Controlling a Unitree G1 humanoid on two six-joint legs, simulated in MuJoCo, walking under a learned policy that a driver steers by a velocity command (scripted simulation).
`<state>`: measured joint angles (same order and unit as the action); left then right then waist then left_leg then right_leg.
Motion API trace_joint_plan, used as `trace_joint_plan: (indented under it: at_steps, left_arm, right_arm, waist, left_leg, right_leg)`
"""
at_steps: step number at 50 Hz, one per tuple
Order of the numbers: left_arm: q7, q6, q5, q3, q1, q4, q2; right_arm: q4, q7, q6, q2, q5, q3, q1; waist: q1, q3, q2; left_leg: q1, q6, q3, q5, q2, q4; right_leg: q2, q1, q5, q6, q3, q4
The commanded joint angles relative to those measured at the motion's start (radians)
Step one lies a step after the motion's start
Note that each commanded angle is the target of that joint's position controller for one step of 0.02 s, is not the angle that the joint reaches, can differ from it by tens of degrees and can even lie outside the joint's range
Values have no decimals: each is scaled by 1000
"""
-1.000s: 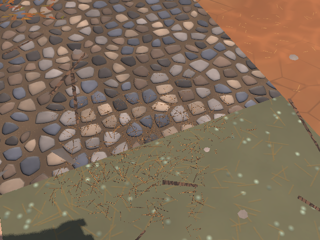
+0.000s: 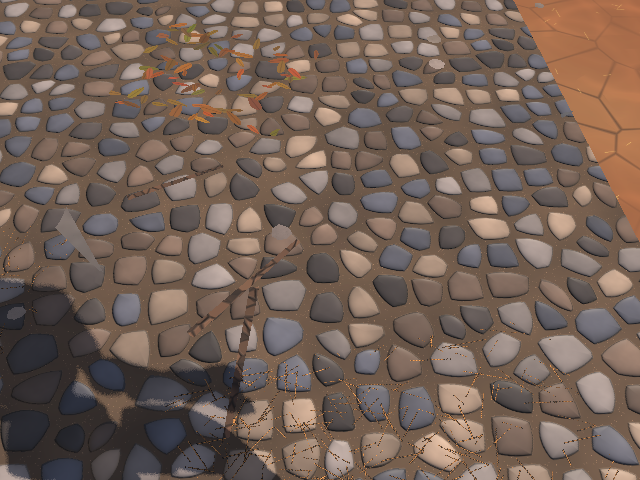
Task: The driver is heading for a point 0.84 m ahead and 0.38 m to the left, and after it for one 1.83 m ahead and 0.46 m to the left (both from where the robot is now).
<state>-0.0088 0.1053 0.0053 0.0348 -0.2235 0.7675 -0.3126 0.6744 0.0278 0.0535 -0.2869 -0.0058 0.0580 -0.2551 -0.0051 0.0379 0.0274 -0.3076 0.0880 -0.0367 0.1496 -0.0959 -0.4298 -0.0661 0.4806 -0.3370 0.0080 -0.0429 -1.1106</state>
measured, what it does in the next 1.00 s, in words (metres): walks ahead, turning left: right foot, then left foot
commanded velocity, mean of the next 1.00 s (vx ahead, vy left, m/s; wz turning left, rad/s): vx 0.50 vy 0.00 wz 0.58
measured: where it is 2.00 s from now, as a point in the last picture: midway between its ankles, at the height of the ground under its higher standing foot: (187, 325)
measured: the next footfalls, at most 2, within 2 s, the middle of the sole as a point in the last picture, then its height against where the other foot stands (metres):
right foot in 0.32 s outside the picture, level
left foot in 0.82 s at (215, 442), level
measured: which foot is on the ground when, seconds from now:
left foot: down 0.00-0.32, up 0.34-0.80, down 0.82-1.00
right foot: up 0.00-0.30, down 0.32-0.82, up 0.84-1.00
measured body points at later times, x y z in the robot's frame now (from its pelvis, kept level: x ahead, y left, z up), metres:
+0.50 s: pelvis +0.28 -0.04 +0.00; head +0.30 -0.04 +0.45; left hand +0.32 +0.26 -0.10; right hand +0.46 -0.28 -0.11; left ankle +0.22 +0.09 -0.65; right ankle +0.33 -0.14 -0.74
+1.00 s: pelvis +0.50 +0.12 +0.00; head +0.53 +0.16 +0.45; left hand +0.46 +0.43 -0.11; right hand +0.76 -0.04 -0.09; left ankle +0.50 +0.20 -0.74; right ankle +0.58 -0.04 -0.65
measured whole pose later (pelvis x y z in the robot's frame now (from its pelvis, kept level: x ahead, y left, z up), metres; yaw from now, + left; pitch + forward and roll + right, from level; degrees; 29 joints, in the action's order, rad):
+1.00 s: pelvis +0.50 +0.12 +0.00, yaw +35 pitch +1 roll -1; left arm 0.00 0.10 0.00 0.05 -0.18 0.74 -0.32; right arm 0.65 0.03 0.04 -0.29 -0.01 0.07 -0.26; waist -0.01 0.07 0.02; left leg -0.30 0.10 -0.03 0.17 -0.10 -0.45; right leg -0.09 0.50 -0.34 0.02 -0.04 -1.13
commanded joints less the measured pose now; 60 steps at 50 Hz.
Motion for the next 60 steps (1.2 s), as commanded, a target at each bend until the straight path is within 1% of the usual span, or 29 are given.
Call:
trace_joint_plan:
  at_steps: [1, 6, 9, 12, 14, 15, 16, 17, 18, 19, 20, 21, 23, 27, 32, 37, 39, 40, 41, 42, 43, 44, 45, 46, 47, 49, 51, 56, 60]
  left_arm:
    - [6, -3, 11, 31, -25, -72, -95]
    - [3, -4, 11, 12, 172, -127, -43]
    - [-7, 5, -6, 15, 253, -153, -55]
    - [-15, 14, -11, 31, 254, -161, -93]
    - [-13, 21, -11, 45, 179, -145, -109]
    - [-6, 25, -3, 59, 88, -126, -133]
    - [3, 27, 12, 74, -57, -115, -184]
    - [2, 11, 17, 95, -146, -80, -257]
    - [-5, 5, -9, 79, -139, -89, -173]
    - [0, 0, -9, 63, -99, -98, -113]
    - [1, -6, 1, 55, -50, -102, -96]
    - [2, -9, 5, 49, -19, -94, -76]
    - [4, -4, 9, 43, 2, -81, -57]
    - [4, 8, -2, 61, -11, -45, -97]
    - [10, -5, -6, 70, -24, -15, -132]
    - [13, -31, -30, 84, -78, 21, -177]
    - [19, -44, -39, 94, -74, 21, -210]
    - [23, -52, -44, 97, -67, 19, -220]
    - [28, -56, -43, 89, -61, 13, -201]
    - [28, -51, -2, 60, -95, -7, -128]
    - [14, -22, 16, 22, -157, -71, -25]
    - [3, 9, -25, 42, -27, -79, -128]
    - [-3, 26, -49, 47, 38, -106, -148]
    - [4, 33, -33, 42, 38, -95, -133]
    - [10, 32, -7, 48, 32, -87, -136]
    - [7, 11, 3, 52, 4, -81, -131]
    - [8, -7, 12, 46, 15, -82, -103]
    - [0, -7, 7, 24, 208, -134, -48]
    - [-17, 7, -10, 29, 295, -165, -70]
  right_arm:
    - [-70, -14, 18, -134, -1, 38, 19]
    - [-29, -41, 9, -170, -11, 50, -50]
    - [-1, -45, 2, -180, -19, 54, -107]
    - [12, -50, -8, -167, -23, 53, -123]
    - [10, -50, -17, -158, -19, 52, -106]
    - [4, -48, -17, -126, -15, 41, -102]
    - [-13, -44, -15, -67, 0, 19, -106]
    - [-37, -43, -5, -13, -28, 0, -246]
    - [-16, -47, -3, -112, -35, 16, -240]
    - [-24, -46, -8, -169, -30, 33, -130]
    - [-35, -48, -13, -165, -20, 35, -71]
    - [-48, -45, -14, -152, -11, 37, -33]
    - [-52, -36, -23, -110, -23, 36, -40]
    - [-85, -29, -36, -60, -15, 23, 20]
    - [-108, 0, -21, -42, -17, 11, 143]
    - [-159, 27, -22, -55, -20, 14, 250]
    - [-160, 29, -29, -91, -12, 33, 205]
    - [-140, 27, -32, -124, -11, 53, 109]
    - [-91, 15, -38, -177, -15, 86, -64]
    - [-59, -7, -49, -262, -23, 113, -204]
    - [-87, -5, -32, -342, -25, 111, -146]
    - [-97, 3, -16, -244, -21, 86, -165]
    - [-85, 4, -2, -204, -14, 71, -130]
    - [-87, 3, 5, -181, -15, 62, -71]
    - [-96, 1, 5, -158, -9, 55, -11]
    - [-110, -7, 8, -138, 5, 46, 37]
    - [-93, -18, 13, -146, -1, 47, 24]
    - [-45, -43, 3, -171, -11, 54, -49]
    - [-5, -47, -4, -174, -22, 56, -113]
  waist:
    - [31, -80, -94]
    - [-32, -30, -92]
    - [-62, -27, -100]
    - [-47, -31, -120]
    - [-3, -49, -145]
    - [42, -108, -134]
    - [101, -245, -38]
    - [49, -372, 286]
    - [66, -319, 220]
    - [93, -190, 117]
    - [80, -116, 50]
    - [63, -59, 44]
    - [31, -31, 92]
    - [27, -9, 59]
    - [65, 10, 35]
    - [79, 44, 36]
    - [32, -6, 66]
    - [-29, -63, 67]
    - [-120, -151, 39]
    - [-151, -242, -126]
    - [-31, -362, -313]
    - [-119, -370, -168]
    - [-108, -226, -144]
    - [-62, -156, -60]
    - [-22, -113, -51]
    - [23, -95, -83]
    - [28, -76, -73]
    - [-39, -24, -93]
    - [-69, -13, -105]
  left_leg:
    - [126, 211, -306, -226, 252, 213]
    - [23, 149, -218, -150, 177, 209]
    - [41, 128, -267, -76, 194, 179]
    - [141, 108, -357, -47, 229, 89]
    - [159, 86, -388, -86, 222, 12]
    - [131, 57, -359, -123, 173, -93]
    - [19, 21, -281, -5, 112, -357]
    - [-331, -49, -141, 424, -23, -678]
    - [-461, -64, -159, 431, 60, -823]
    - [-494, -73, -146, 335, 95, -862]
    - [-465, -80, -112, 263, 127, -849]
    - [-447, -84, -107, 216, 153, -806]
    - [-376, -83, -87, 172, 190, -752]
    - [-416, -98, -65, 90, 213, -628]
    - [-365, -87, -4, -151, 200, -361]
    - [-327, -38, 61, -91, 167, -213]
    - [-215, 3, 116, 16, 105, -196]
    - [-83, 32, 141, 35, 63, -172]
    - [172, 71, 137, -23, 26, -118]
    - [480, 137, -127, -37, 191, -111]
    - [711, 327, -720, 226, 408, 39]
    - [699, 298, -753, 299, 416, 134]
    - [586, 257, -612, 216, 387, 146]
    - [443, 225, -501, 102, 342, 144]
    - [322, 206, -420, -13, 306, 153]
    - [199, 208, -360, -136, 272, 193]
    - [125, 215, -299, -221, 251, 208]
    - [50, 149, -219, -136, 174, 197]
    - [97, 127, -298, -49, 205, 140]
  right_leg:
    - [-38, 137, 62, 37, -20, 73]
    - [21, 68, 370, 67, -7, 435]
    - [56, 1, 442, 59, -21, 547]
    - [59, -20, 355, 30, -55, 613]
    - [64, -123, 281, -6, -34, 652]
    - [42, -276, 278, -38, -34, 677]
    - [-117, -530, 238, -101, -178, 653]
    - [-339, -848, 28, -265, -626, 734]
    - [-362, -821, -190, -260, -746, 791]
    - [-318, -704, -180, -216, -592, 809]
    - [-275, -585, -54, -189, -458, 823]
    - [-236, -493, 59, -183, -363, 846]
    - [-188, -396, 164, -170, -226, 898]
    - [-204, -383, 317, -205, -89, 955]
    - [-174, -415, 414, -171, 94, 963]
    - [-215, -530, 530, -137, 173, 914]
    - [-216, -568, 857, -117, 213, 780]
    - [-202, -555, 987, -102, 238, 633]
    - [-168, -448, 963, -71, 265, 416]
    - [-112, -167, 472, -25, 264, 87]
    - [93, 212, -282, 19, 105, -206]
    - [56, 317, -237, 4, -49, -271]
    - [19, 368, -134, -15, -35, -229]
    - [-22, 312, -52, -18, -37, -145]
    - [-46, 244, -4, -7, -38, -65]
    - [-60, 153, 45, 14, -39, -3]
    - [-48, 135, 89, 45, -18, 71]
    - [20, 82, 389, 72, -6, 434]
    - [54, 23, 432, 52, -32, 575]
